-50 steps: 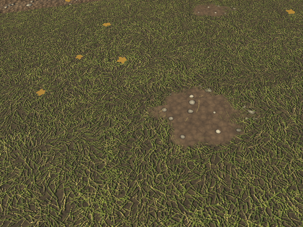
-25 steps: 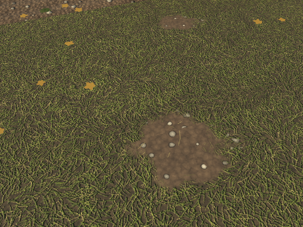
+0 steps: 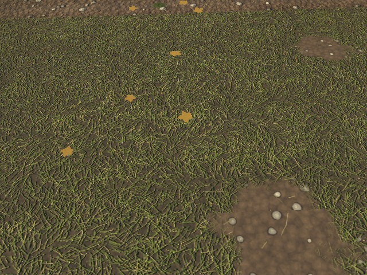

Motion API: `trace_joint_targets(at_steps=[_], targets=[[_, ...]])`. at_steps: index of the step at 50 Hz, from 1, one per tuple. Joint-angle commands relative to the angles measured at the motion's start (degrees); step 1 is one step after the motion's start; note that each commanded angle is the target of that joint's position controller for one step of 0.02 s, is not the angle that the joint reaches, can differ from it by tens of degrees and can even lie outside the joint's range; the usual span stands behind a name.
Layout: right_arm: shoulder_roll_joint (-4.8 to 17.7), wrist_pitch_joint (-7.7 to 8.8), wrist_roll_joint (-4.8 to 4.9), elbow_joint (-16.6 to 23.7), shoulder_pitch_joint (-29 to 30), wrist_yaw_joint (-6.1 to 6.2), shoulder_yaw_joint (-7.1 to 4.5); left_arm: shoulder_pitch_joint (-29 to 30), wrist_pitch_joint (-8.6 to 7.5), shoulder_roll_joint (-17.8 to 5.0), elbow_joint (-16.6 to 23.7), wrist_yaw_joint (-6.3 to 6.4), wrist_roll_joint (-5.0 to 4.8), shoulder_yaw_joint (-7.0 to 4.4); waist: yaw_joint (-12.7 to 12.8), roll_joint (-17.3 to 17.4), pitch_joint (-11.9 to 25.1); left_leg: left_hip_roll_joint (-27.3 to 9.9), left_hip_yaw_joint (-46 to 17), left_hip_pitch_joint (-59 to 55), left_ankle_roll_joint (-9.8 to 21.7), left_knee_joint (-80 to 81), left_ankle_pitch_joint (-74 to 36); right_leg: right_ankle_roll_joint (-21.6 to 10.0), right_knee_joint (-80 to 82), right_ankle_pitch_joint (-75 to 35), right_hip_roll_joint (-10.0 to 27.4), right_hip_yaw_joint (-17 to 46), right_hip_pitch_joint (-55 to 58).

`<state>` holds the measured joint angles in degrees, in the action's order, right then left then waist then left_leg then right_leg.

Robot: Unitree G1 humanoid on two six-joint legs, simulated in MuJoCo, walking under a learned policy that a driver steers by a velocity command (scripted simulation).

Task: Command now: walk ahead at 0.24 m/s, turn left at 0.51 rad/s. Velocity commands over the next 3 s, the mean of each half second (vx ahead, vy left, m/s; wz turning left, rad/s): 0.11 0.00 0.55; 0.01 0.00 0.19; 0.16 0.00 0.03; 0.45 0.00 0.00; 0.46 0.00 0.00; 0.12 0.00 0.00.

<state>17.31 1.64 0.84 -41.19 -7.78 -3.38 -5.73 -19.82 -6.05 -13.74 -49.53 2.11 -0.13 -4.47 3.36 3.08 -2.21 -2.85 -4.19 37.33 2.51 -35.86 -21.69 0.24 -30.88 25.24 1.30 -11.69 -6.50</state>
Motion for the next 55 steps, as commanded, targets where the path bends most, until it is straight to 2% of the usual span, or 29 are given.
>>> trace_joint_targets(at_steps=[1, 4, 6, 7, 8, 9, 10, 11, 12, 13, 14, 15, 17, 19, 21, 24, 27, 29, 30, 31, 32, 33, 34, 36, 39, 42, 43, 45, 55], targets=[[-0.2, -0.51, 0.55, 5.4, 6.3, -2.52, 0.42, -0.1, 0.39, -7.0, 3.6, 1.76, -0.50, -1.71, 1.1, -5.4, -0.5, 2.1, 2.5, -9.8, -0.2, 6.6, -10.4, -4.3, -1.7, -11.8, 10.3, 1.5, -9.3], [-0.2, -1.63, 0.34, 4.6, 6.5, -2.87, 0.77, -1.4, 1.85, -5.4, 4.5, 1.83, -1.58, -1.11, 0.8, -4.0, -1.6, 0.8, 2.8, -10.3, -1.1, 10.6, -8.8, -2.9, -13.4, -8.4, 12.2, 2.8, -8.2], [1.6, -1.44, -0.48, 0.4, -2.2, -2.10, -0.18, -0.5, 2.84, -6.3, 5.1, 1.44, -1.68, -1.14, -2.9, -3.0, 0.2, 0.9, 4.3, -15.7, -0.4, 16.1, -4.9, -2.0, -28.2, -13.9, 12.7, 3.4, -6.4], [3.2, -0.83, -1.83, -3.1, -11.9, -1.10, -1.32, -0.3, 2.83, -7.0, 4.5, 0.78, -2.14, -1.24, -8.2, -2.1, 4.6, 3.4, 7.1, -28.3, 2.0, 20.7, -9.9, -1.1, -41.3, -18.5, 10.0, 1.1, -9.2], [7.5, -0.50, -2.73, -5.5, -18.0, -0.14, -2.66, -3.6, 2.22, -5.9, 3.9, 0.32, -1.62, -1.17, -10.3, 6.6, 9.2, -1.4, 1.9, -46.9, 7.0, 16.5, -31.6, 2.1, -64.2, 5.7, 3.2, -1.7, -23.4], [13.9, 0.38, -3.23, -2.9, -16.0, -0.25, -2.58, -11.7, 1.55, -3.9, 7.0, -1.13, -0.24, 0.66, -5.7, 13.4, 19.5, -13.9, -14.3, -72.5, 17.1, -6.2, -54.5, 4.5, -83.5, 28.1, 0.9, 9.2, -49.0], [13.1, 0.18, -1.40, -0.3, -14.5, 0.00, -2.41, -7.1, 0.63, -8.5, 9.0, -1.96, -0.40, 0.61, -9.3, 9.0, 30.1, -19.0, -20.2, -72.1, 22.3, -3.1, -53.8, 4.6, -82.8, 24.3, 2.4, 16.6, -49.1], [11.5, -0.81, -0.89, 1.6, -8.9, 0.68, -1.70, -3.6, 0.93, -10.4, 10.8, -1.69, -0.71, 0.25, -7.0, 1.6, 28.8, -18.5, -21.1, -65.2, 21.9, 0.7, -39.1, 4.2, -81.9, 19.8, 3.9, 18.0, -50.0], [12.4, -1.63, -0.78, 2.3, -5.2, 1.68, -1.42, -0.8, 1.29, -8.6, 13.0, -0.89, -1.13, 1.12, -3.6, -2.4, 28.5, -20.3, -27.9, -58.5, 22.9, 5.1, -17.5, 4.6, -81.6, 13.1, 4.4, 18.6, -52.7], [9.2, -1.94, -1.11, 4.8, -0.2, 2.22, -0.18, -1.1, 2.49, -11.1, 11.4, 0.43, -1.64, 0.38, -1.7, -9.5, 25.0, -21.0, -29.0, -44.4, 21.4, 10.6, 0.8, 4.2, -67.0, -0.4, 5.5, 21.0, -47.4], [7.1, -2.07, -1.28, 5.6, 4.1, 2.40, 0.52, -0.4, 4.64, -12.1, 10.0, 1.76, -1.05, -0.59, 0.3, -7.2, 18.2, -17.9, -27.3, -31.1, 19.3, 12.9, 4.7, 4.7, -62.0, -2.9, 6.0, 20.4, -40.3], [7.5, -1.97, -0.88, 4.6, 3.2, 2.75, 0.41, 0.8, 5.62, -10.9, 10.3, 2.48, 0.03, -0.82, 0.5, -4.7, 10.8, -12.2, -21.5, -20.8, 17.4, 14.7, 7.1, 6.1, -52.4, -5.5, 4.6, 19.0, -35.7], [8.0, -1.69, -0.81, 3.6, 0.6, 4.01, -0.10, 3.4, 5.55, -7.7, 12.0, 3.07, 1.86, -0.53, -0.4, -1.1, 10.4, -5.7, -16.5, -19.5, 14.8, 12.6, 5.0, 7.2, -38.8, -8.3, 2.7, 18.1, -32.6], [7.5, -2.48, -0.39, 3.6, -0.4, 5.57, -0.29, 7.3, 5.44, -4.4, 13.4, 2.65, 1.46, 0.21, -2.0, 1.0, 13.5, -3.7, -16.0, -22.8, 12.4, 11.1, 5.6, 7.9, -29.6, -11.1, 1.0, 18.4, -30.4], [7.4, -3.61, -0.06, 4.2, -0.6, 6.35, -0.42, 9.2, 5.91, -4.1, 14.2, 1.89, 0.94, 0.02, -2.7, 2.5, 14.0, -3.9, -18.7, -23.4, 10.9, 11.8, 16.5, 7.7, -24.7, -12.5, 0.2, 19.6, -29.5], [6.4, -4.56, -0.33, 5.1, -0.8, 6.48, -0.27, 12.3, 6.27, -4.8, 14.8, 1.08, 0.71, -0.33, -4.3, 4.4, 9.3, -3.7, -22.0, -20.5, 9.8, 14.0, 34.3, 6.6, -17.7, -13.3, -0.4, 19.9, -27.9], [5.2, -4.88, -1.22, 5.4, -1.5, 5.66, 0.30, 12.5, 5.45, -5.3, 14.7, -0.20, 0.79, -0.55, -4.6, 6.4, 6.9, -3.1, -22.4, -16.4, 9.9, 13.3, 35.0, 5.0, -11.6, -10.4, -1.1, 18.1, -19.5], [3.5, -4.81, -0.96, 5.6, -1.0, 5.02, 1.10, 9.8, 4.60, -4.5, 14.0, -1.18, 0.79, -0.59, -2.3, 5.8, 6.8, -1.7, -21.7, -14.6, 8.0, 11.0, 32.2, 3.0, -0.5, -15.3, -1.4, 16.0, -9.6], [2.0, -4.48, -0.90, 4.8, -3.7, 4.76, 1.53, 8.9, 4.39, -5.4, 14.0, -1.41, 1.37, -0.81, -2.1, 4.2, 6.7, 0.1, -20.8, -13.2, 5.4, 9.4, 34.3, 1.6, 4.8, -20.9, 1.1, 17.2, -4.2], [-0.1, -4.02, -1.81, 4.4, -7.7, 4.63, 2.02, 7.3, 4.42, -9.2, 14.6, -1.29, 2.46, -1.45, -4.0, -4.5, 9.0, 4.8, -16.3, -9.5, 1.7, 1.4, 44.5, -2.2, 5.3, -31.8, 10.1, 25.7, 2.8], [0.9, -3.50, -0.41, 5.0, -9.6, 4.58, 1.54, 8.1, 4.66, -9.8, 13.7, -1.48, 3.78, -1.48, -6.4, -17.3, 8.8, 9.5, -8.0, -8.1, -1.9, -5.3, 53.4, -10.8, 8.9, -36.0, 17.1, 34.4, -0.1], [4.3, -3.02, -0.84, 5.5, -6.5, 4.69, 0.65, 9.7, 4.49, -6.8, 14.2, -1.72, 3.71, -0.66, -4.7, -17.0, 7.9, 6.9, -7.0, -8.9, -4.1, -9.1, 55.1, -14.5, 11.8, -29.3, 18.7, 39.1, -4.2], [5.9, -3.14, -0.85, 5.6, -4.2, 4.73, -0.07, 11.8, 4.48, -6.0, 14.6, -1.72, 2.88, -0.39, -4.4, -14.8, 7.0, 5.5, -6.0, -10.0, -5.2, -11.6, 52.6, -13.4, 11.7, -24.1, 16.5, 37.1, -5.4], [3.6, -4.15, -1.35, 4.3, -5.1, 4.43, 0.18, 15.1, 4.93, -6.3, 15.0, -1.62, 1.40, -0.25, -5.5, -13.0, 6.2, 4.0, -3.6, -13.9, -6.6, -9.9, 48.2, -9.5, 11.3, -17.4, 11.9, 30.7, -8.8], [-2.0, -3.82, -1.18, 1.8, -6.3, 3.43, 1.81, 13.5, 5.95, -4.7, 13.9, -1.74, 1.22, 0.44, -5.4, -12.7, 4.9, 4.9, 0.8, -23.3, -5.3, 5.9, 37.4, -5.8, 9.6, -14.1, 6.1, 23.1, -11.1], [1.7, -3.51, -1.85, 2.3, -6.6, 3.34, 1.30, 9.6, 5.03, -4.0, 13.0, -2.43, 1.37, 0.79, -3.7, -9.0, 5.6, 0.4, -4.1, -28.0, -3.3, 7.7, 27.8, -2.1, 6.0, -12.0, 4.1, 21.7, -11.7], [4.2, -3.44, -1.39, 0.7, -6.0, 3.27, 0.35, 9.0, 4.61, -4.6, 14.0, -2.62, 1.53, 0.50, -1.4, -2.5, 4.2, 1.4, -4.4, -22.7, -1.8, 6.3, 33.2, -1.0, 5.7, -12.1, 1.8, 18.3, -9.3], [1.2, -2.93, -1.62, 0.4, -6.3, 3.34, 0.98, 11.2, 4.57, -5.2, 14.1, -2.50, 1.17, 0.27, -3.1, -2.6, 3.9, 1.3, -4.7, -21.0, -1.7, 8.4, 35.3, -0.3, 3.0, -13.8, 1.5, 17.0, -7.2], [-0.2, -2.44, -1.10, -2.8, -7.9, 4.51, 1.24, 8.6, 5.23, -3.2, 12.2, -2.09, 0.74, 0.29, -2.9, -2.1, 2.6, 1.9, -4.4, -22.5, -2.5, 8.0, 30.0, -0.1, 1.4, -19.3, 0.6, 15.6, -5.7]])
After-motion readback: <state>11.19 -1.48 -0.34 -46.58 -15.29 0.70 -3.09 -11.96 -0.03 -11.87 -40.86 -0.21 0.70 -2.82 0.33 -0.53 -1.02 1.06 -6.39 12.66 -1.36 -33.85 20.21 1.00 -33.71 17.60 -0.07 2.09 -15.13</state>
